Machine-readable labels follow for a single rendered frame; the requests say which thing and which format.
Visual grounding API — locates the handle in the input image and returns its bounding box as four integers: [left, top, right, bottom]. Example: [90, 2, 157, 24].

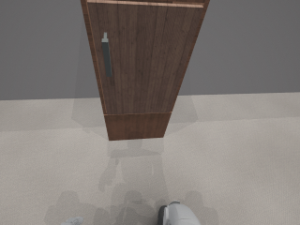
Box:
[101, 32, 112, 77]

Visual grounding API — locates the cupboard door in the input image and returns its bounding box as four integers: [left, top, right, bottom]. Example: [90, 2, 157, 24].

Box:
[87, 0, 203, 115]

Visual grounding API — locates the robot right thigh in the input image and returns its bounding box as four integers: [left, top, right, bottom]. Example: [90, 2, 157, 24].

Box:
[164, 203, 202, 225]

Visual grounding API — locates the robot right foot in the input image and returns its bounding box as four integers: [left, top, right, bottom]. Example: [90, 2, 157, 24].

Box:
[157, 205, 167, 225]

